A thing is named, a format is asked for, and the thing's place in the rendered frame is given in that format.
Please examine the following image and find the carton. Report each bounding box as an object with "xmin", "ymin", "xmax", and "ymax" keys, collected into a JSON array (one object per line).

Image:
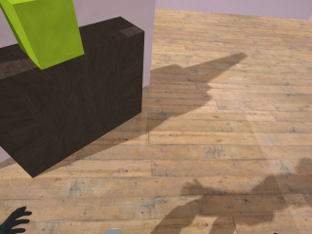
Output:
[{"xmin": 0, "ymin": 0, "xmax": 85, "ymax": 70}]

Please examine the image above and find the robot left hand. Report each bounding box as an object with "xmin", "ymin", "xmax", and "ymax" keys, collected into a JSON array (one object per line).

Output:
[{"xmin": 0, "ymin": 206, "xmax": 32, "ymax": 234}]

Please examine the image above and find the pedestal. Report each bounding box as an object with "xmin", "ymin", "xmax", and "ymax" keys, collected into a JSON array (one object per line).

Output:
[{"xmin": 0, "ymin": 17, "xmax": 145, "ymax": 178}]

